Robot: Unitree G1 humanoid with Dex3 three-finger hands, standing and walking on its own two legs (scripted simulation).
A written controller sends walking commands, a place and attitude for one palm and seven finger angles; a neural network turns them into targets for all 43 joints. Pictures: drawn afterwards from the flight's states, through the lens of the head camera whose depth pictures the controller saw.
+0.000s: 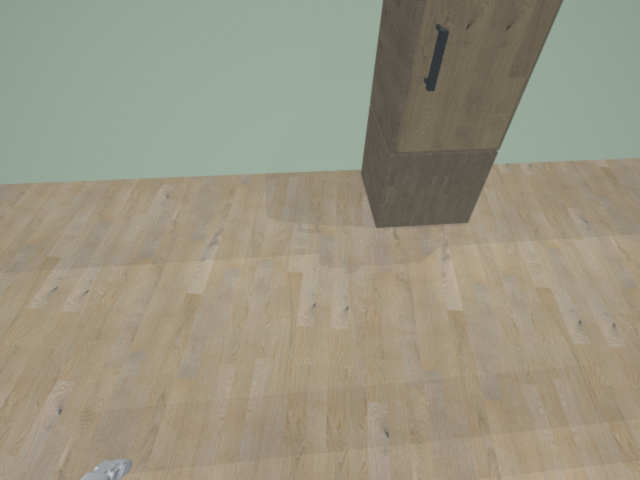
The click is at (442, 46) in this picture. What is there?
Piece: cupboard door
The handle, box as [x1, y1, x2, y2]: [424, 24, 448, 90]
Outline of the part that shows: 439,24 436,24 436,28 439,31 429,74 427,78 424,78 427,90 434,89 448,34 448,30 446,28 443,28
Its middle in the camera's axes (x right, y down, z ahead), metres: +0.34 -0.54 +1.16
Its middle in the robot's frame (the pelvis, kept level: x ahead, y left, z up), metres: +1.25 -0.28 +0.01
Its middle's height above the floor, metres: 0.78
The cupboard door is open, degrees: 0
